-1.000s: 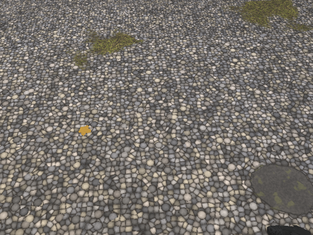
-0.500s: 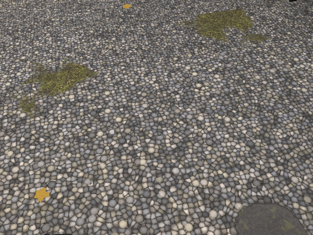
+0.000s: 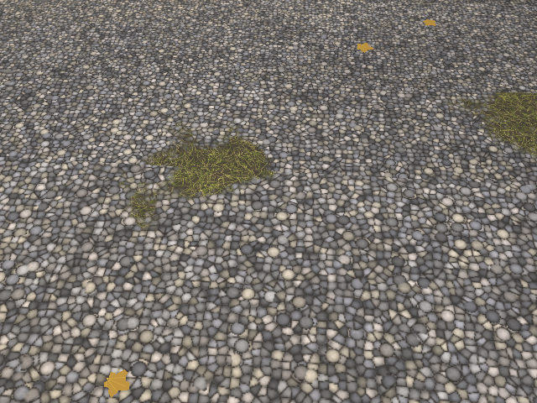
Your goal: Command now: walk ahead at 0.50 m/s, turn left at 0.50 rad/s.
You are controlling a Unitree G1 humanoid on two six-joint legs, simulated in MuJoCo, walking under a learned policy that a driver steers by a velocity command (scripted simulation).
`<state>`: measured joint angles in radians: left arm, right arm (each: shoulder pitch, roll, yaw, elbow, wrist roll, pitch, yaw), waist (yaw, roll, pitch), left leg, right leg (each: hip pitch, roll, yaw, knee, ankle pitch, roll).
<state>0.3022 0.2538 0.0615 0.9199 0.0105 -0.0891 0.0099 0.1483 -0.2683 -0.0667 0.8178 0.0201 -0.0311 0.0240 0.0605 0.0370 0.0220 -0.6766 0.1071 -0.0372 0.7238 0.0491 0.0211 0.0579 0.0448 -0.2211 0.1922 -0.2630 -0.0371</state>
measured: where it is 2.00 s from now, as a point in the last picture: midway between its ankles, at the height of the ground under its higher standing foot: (225, 197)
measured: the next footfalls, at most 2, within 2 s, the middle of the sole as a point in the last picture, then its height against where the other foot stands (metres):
left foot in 0.16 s outside the picture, level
right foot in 0.66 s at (301, 366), level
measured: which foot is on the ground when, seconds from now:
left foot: up 0.00-0.14, down 0.16-0.68, up 0.70-1.00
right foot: down 0.00-0.16, up 0.18-0.64, down 0.66-1.00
